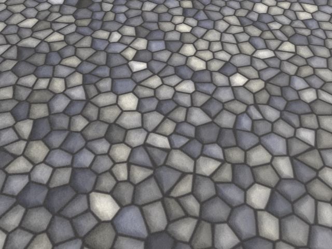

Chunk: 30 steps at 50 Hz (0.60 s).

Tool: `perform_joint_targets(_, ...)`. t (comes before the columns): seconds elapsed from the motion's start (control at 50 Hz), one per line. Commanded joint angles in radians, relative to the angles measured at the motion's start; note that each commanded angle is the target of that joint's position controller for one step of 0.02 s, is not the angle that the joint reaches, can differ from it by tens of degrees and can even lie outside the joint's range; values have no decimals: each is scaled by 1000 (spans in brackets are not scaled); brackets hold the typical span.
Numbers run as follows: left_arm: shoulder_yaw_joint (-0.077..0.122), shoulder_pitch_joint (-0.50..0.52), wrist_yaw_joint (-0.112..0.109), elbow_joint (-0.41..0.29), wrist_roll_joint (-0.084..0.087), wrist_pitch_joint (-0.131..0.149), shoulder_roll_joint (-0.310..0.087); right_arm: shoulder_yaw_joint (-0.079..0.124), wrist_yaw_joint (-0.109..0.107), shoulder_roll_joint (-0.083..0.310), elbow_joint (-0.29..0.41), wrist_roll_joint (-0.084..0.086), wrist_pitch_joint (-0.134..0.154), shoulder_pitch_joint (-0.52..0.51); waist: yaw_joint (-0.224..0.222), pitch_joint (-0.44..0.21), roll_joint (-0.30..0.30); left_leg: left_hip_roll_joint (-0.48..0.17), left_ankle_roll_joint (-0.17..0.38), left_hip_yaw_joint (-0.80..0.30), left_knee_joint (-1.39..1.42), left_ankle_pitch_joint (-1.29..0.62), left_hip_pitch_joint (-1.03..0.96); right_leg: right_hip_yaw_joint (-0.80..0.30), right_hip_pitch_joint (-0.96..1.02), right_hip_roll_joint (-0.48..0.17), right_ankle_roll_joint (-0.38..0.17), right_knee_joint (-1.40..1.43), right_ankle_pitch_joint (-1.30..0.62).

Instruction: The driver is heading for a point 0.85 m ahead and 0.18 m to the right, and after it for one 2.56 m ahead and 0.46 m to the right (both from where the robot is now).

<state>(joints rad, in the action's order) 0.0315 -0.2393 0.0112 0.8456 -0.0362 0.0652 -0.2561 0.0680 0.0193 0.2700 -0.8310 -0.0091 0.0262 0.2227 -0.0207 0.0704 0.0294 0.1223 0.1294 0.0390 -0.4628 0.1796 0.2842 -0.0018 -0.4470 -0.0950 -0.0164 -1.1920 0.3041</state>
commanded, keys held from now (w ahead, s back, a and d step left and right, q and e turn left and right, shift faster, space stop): w+e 0.42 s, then e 0.46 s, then no key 0.12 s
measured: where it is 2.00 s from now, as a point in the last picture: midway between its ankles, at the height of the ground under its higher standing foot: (177, 243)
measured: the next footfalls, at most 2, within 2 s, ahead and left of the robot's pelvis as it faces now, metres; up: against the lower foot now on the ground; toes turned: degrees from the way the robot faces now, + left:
right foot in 0.44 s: +0.39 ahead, -0.08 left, +0.00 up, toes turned -9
left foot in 0.92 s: +0.60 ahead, +0.03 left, +0.00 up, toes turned -29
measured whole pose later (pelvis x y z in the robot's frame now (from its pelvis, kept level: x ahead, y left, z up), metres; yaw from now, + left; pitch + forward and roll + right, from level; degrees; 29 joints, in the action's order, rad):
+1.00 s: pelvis +0.46 -0.01 +0.00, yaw -27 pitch +0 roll -1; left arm 0.08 -0.26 -0.02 0.81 -0.02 -0.03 -0.33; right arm -0.01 -0.04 0.27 -0.73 -0.01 0.02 0.14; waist -0.04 0.07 0.03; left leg 0.02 0.03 -0.02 -0.55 0.18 0.37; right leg -0.15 -0.32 0.19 -0.03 -0.98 0.56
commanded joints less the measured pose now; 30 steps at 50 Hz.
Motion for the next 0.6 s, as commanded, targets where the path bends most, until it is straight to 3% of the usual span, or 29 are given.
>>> perform_joint_targets(0.02, 17, -119, 9, -16, -13, -30, -76, 18, -6, 102, 27, 10, 39, 64, -21, -84, -46, -274, 133, -272, 269, -297, -130, -8, -98, -38, 19, 58, -49)
perform_joint_targets(0.12, 24, 48, 22, -50, 6, -44, -83, 11, -7, 111, -21, 5, 54, 165, 40, -12, -65, -252, 27, -175, 335, -356, -213, 18, -259, -40, 18, 205, -236)
perform_joint_targets(0.2, 20, 129, 26, -66, 17, -36, -66, -4, -16, 94, -47, -4, 63, 199, 68, 10, -71, -254, -19, -94, 340, -431, -295, -5, -298, 21, -8, 327, -326)
perform_joint_targets(0.3, 2, 224, 35, -97, 10, -27, -43, -26, -43, 66, -90, -12, 67, 225, 82, 41, -69, -279, -43, -6, 327, -667, -406, 72, -266, 87, -45, 517, -323)
perform_joint_targets(0.36, 1, 174, 27, -92, 11, -25, -54, -29, -64, 101, -112, -19, 68, 226, 43, -23, -109, -299, -71, 42, 162, -1149, -469, 162, -99, 173, -96, 591, -211)
perform_joint_targets(0.4, 20, -46, 17, -26, 10, -19, -104, -18, -78, 144, -110, -29, 56, 196, -56, -123, -143, -321, -84, 46, -126, -1280, -462, 145, 96, 211, -144, 629, -133)
perform_joint_targets(0.42, 36, -202, 10, 18, 3, -10, -136, -11, -75, 168, -95, -22, 52, 151, -139, -185, -138, -314, -86, 62, -355, -1134, -349, 86, 292, 188, -186, 717, -174)
perform_joint_targets(0.44, 62, -330, -1, 40, -10, -12, -210, -19, -69, 143, -48, -8, 63, 101, -200, -271, -18, -222, -95, 108, -733, -616, -121, -153, 524, -12, -275, 728, -260)
perform_joint_targets(0.46, 81, -242, -5, 21, 3, -24, -282, -28, -49, 64, 3, 13, 72, 179, -66, -337, 227, 19, -152, 22, -1101, 379, 337, -703, 798, -286, -481, 762, -664)
perform_joint_targets(0.48, 86, -188, 1, 16, 50, -24, -252, -30, -45, 104, 3, -18, 75, 132, -67, -309, -13, -79, -125, -140, -1102, 282, 397, -606, 725, -252, -479, 783, -734)
perform_joint_targets(0.5, 73, -119, -4, -4, 45, -25, -203, -33, -40, 100, 29, -6, 84, 76, -45, -194, -27, -119, -129, -138, -1045, 219, 405, -484, 588, -228, -441, 811, -781)
perform_joint_targets(0.52, 56, -72, -5, -8, 37, -29, -133, -30, -38, 103, 30, -6, 84, 75, 4, -96, -109, -149, -126, -117, -943, 189, 363, -389, 433, -173, -378, 854, -801)
perform_joint_targets(0.56, 42, -36, -10, -16, 38, -25, -102, -31, -33, 94, 41, -33, 42, 70, 44, -42, -105, -171, -151, -96, -806, 180, 273, -270, 261, -77, -310, 896, -830)
perform_joint_targets(0.6, 54, -50, -4, -11, 33, -15, -157, -40, -33, 59, 58, -34, 9, 86, 66, -65, -55, -155, -174, -64, -690, 160, 222, -217, 204, -30, -294, 887, -956)
Keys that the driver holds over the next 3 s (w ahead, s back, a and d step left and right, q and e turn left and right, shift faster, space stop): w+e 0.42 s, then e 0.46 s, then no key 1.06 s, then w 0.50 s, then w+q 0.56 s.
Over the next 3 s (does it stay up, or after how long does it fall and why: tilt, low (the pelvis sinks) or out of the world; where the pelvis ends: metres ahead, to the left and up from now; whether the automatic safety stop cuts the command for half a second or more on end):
stays up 0.89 -0.21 0.01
